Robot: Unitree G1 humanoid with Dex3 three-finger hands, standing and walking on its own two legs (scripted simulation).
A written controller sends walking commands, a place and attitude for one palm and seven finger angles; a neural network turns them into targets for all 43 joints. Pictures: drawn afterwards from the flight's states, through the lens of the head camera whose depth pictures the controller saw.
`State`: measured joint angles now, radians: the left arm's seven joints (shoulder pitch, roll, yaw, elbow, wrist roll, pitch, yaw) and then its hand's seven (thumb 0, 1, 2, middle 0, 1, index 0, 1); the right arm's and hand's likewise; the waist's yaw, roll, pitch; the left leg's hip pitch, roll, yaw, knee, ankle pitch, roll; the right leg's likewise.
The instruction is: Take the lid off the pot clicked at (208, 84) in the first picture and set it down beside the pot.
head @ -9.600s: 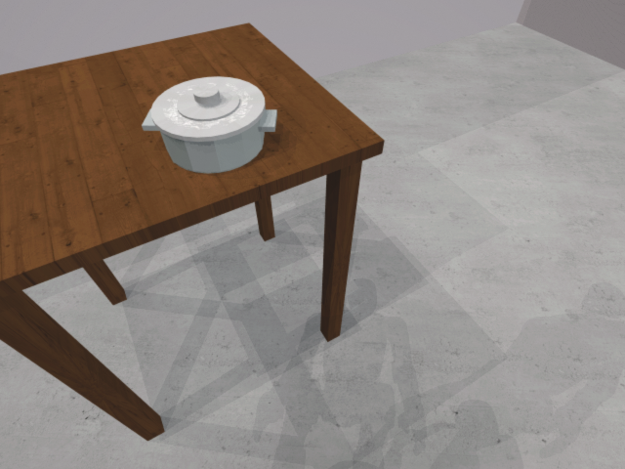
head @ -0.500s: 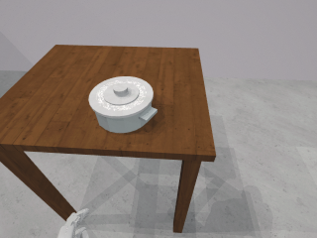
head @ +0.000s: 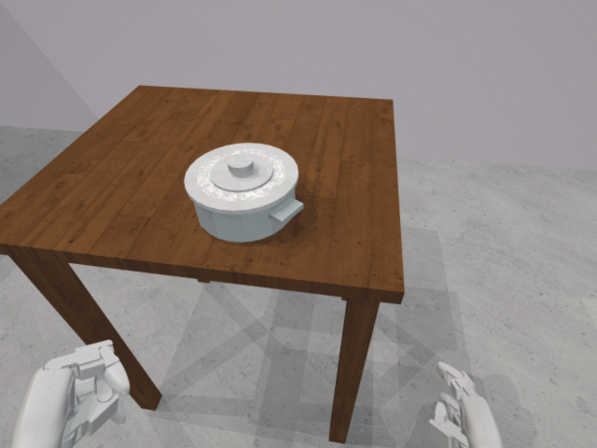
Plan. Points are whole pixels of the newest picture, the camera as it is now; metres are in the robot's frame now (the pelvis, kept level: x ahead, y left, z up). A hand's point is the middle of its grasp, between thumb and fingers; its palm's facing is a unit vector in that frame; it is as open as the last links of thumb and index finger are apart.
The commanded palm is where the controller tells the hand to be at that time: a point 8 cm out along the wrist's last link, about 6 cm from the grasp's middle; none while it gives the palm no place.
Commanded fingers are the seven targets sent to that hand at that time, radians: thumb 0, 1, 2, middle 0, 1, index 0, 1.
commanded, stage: raise the hand higher, near the body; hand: left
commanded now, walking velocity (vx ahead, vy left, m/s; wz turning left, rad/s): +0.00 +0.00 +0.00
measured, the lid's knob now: (240, 163) +0.49 +0.16 +0.15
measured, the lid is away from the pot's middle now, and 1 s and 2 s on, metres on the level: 0.00 0.00 0.00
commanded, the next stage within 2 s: reach forward and open the fingers in 0.84 s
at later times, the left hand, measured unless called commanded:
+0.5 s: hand (96, 337) +0.17 +0.24 +0.15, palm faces +0.32 -0.85 -0.42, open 3.1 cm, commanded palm +0.12 +0.27 +0.17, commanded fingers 0.00 0.90 0.90 -1.30 -1.50 -1.30 -1.50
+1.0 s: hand (74, 285) +0.19 +0.24 +0.21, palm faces +0.43 -0.73 -0.53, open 3.1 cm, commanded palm +0.14 +0.28 +0.23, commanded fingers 0.00 0.80 0.98 -1.28 -1.36 -1.28 -1.36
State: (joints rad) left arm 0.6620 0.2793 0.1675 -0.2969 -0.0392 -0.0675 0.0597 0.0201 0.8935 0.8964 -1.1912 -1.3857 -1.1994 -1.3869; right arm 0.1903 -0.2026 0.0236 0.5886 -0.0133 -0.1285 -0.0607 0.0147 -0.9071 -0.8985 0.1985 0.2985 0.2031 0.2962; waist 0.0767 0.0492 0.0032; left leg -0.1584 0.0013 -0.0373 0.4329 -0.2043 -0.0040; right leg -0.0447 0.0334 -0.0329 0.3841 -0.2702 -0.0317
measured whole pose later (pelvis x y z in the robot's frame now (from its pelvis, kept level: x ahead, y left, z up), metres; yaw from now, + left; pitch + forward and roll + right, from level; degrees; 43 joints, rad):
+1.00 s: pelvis +0.00 +0.01 +0.00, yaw -2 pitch -4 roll +0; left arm 0.45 0.38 0.32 -0.61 0.09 -0.07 0.09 0.02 0.88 0.90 -1.30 -1.50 -1.31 -1.50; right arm 0.19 -0.22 0.04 0.62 -0.02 -0.12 -0.04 0.02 -0.91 -0.90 0.20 0.30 0.20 0.30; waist 0.09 0.06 0.01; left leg -0.15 -0.01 0.00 0.44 -0.21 0.01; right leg -0.05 0.02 0.00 0.40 -0.27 -0.01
